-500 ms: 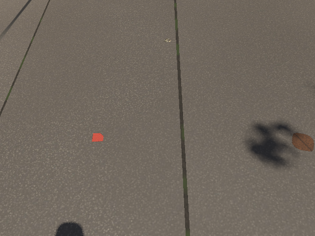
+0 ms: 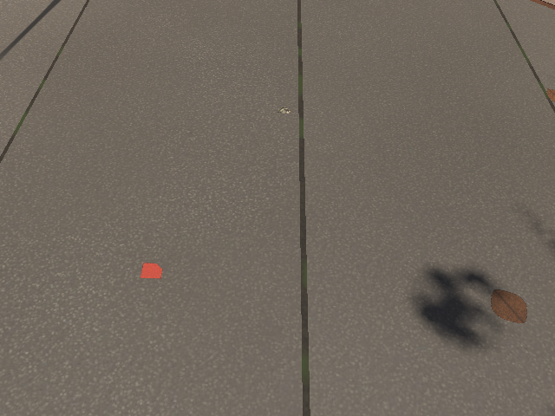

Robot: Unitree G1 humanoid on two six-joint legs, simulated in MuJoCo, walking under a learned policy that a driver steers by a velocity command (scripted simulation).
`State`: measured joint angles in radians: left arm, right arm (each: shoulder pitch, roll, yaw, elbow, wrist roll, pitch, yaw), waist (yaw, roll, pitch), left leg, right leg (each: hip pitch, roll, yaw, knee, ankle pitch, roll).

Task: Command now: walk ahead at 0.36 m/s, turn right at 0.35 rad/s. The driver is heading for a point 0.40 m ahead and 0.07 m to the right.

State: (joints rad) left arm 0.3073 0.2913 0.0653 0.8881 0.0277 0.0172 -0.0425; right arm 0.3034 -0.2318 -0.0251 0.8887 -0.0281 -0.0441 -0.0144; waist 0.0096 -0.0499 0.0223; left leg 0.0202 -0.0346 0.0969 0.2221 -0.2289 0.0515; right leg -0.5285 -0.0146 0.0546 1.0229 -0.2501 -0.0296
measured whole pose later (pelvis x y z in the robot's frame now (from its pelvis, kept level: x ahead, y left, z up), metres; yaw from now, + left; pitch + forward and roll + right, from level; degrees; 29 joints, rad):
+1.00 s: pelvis +0.35 -0.12 -0.01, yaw -17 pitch -1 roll +0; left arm 0.23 0.21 0.01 1.00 0.02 0.02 0.03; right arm 0.22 -0.19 0.01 0.96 -0.02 -0.02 -0.04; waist 0.00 -0.02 0.06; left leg -0.28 -0.03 0.07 0.43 -0.14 0.07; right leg -0.23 0.05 0.04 0.73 -0.51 -0.03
